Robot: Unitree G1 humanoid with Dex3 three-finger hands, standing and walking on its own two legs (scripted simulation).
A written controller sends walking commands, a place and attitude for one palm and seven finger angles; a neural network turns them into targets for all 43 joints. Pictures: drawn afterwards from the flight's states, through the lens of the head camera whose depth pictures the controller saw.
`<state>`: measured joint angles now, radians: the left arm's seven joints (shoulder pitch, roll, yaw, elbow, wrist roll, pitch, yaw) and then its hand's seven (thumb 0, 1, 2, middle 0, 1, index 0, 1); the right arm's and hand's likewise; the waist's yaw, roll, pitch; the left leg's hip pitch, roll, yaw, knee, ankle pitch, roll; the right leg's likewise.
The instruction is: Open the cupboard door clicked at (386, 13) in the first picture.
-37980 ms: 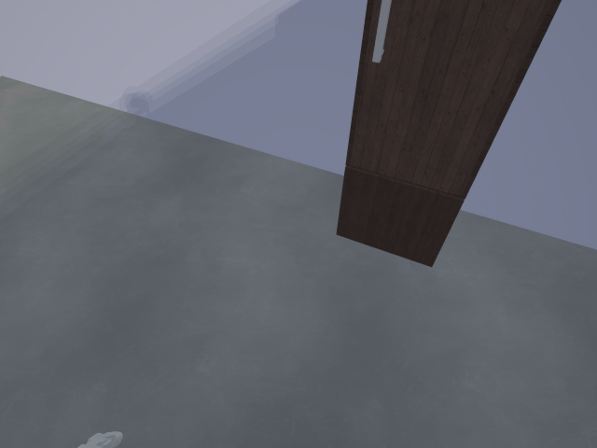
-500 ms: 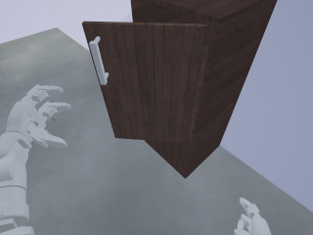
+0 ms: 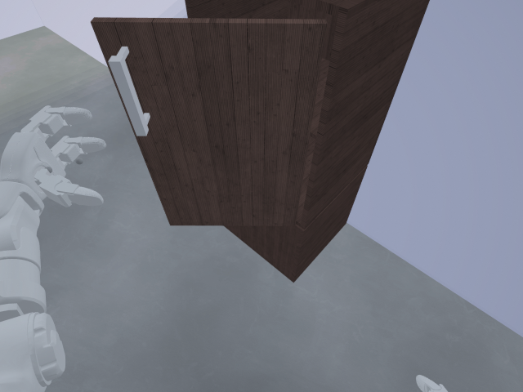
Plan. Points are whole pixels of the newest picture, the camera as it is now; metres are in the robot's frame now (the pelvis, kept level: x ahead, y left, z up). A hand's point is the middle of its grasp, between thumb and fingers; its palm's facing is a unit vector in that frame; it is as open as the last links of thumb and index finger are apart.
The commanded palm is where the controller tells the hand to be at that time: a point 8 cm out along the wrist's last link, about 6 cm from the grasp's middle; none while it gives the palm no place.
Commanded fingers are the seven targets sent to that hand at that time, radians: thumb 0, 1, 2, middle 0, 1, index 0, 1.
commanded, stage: move the hooked fingers beside the handle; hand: left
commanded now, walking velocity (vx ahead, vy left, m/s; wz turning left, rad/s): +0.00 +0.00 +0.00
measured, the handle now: (133, 93) +0.59 +0.26 +0.14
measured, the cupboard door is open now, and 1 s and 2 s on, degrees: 42 42 42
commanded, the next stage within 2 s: none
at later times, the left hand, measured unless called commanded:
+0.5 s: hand (90, 128) +0.47 +0.28 +0.16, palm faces +0.02 -1.00 +0.01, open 14.0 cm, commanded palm +0.46 +0.34 +0.15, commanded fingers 0.00 -0.50 0.30 -0.30 -1.20 -0.30 -1.20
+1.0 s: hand (90, 107) +0.53 +0.31 +0.15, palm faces +0.00 -1.00 +0.01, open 14.0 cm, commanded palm +0.51 +0.35 +0.14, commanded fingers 0.00 -0.50 0.30 -0.30 -1.20 -0.30 -1.20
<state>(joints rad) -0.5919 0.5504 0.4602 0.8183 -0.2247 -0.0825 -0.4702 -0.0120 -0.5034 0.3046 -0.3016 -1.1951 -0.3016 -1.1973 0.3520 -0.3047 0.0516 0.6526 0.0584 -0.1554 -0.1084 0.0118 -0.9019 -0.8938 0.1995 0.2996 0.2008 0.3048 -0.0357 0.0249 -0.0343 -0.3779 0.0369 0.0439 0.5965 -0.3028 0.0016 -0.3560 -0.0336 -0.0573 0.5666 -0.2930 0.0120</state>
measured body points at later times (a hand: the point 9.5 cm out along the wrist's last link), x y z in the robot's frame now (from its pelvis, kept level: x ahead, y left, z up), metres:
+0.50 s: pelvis +0.00 +0.01 -0.01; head +0.08 +0.02 +0.43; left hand +0.46 +0.34 +0.16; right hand +0.03 -0.28 -0.12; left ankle +0.00 +0.12 -0.73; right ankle -0.01 -0.13 -0.73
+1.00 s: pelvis +0.01 +0.02 -0.02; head +0.14 +0.04 +0.41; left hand +0.52 +0.36 +0.15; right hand -0.04 -0.26 -0.11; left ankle +0.00 +0.12 -0.73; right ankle -0.01 -0.13 -0.73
